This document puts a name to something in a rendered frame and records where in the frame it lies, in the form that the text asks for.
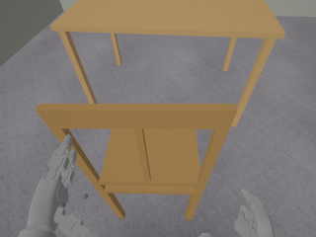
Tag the left robot forearm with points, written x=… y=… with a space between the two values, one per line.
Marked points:
x=37 y=232

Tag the right robot hand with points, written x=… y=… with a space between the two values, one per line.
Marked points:
x=258 y=222

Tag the left robot hand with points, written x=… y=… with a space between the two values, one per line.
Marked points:
x=45 y=211

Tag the chair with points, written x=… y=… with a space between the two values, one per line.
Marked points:
x=153 y=148

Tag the table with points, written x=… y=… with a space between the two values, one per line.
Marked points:
x=252 y=19

